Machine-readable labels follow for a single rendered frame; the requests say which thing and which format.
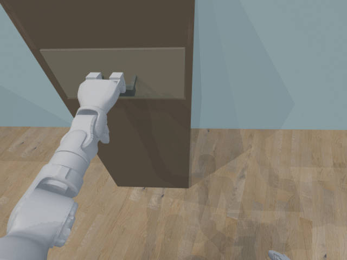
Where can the robot left upper arm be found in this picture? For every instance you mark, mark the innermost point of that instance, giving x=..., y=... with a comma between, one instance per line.
x=44, y=221

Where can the cabinet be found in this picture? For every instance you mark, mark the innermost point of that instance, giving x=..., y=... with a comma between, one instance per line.
x=149, y=137

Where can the drawer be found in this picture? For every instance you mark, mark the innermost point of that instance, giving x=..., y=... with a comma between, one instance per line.
x=159, y=71

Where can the handle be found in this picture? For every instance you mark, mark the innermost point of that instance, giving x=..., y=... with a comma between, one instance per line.
x=130, y=88

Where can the left robot forearm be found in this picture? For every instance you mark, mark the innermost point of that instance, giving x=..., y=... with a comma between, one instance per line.
x=65, y=171

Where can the robot left hand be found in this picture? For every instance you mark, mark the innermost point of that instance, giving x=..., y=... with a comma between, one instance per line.
x=103, y=94

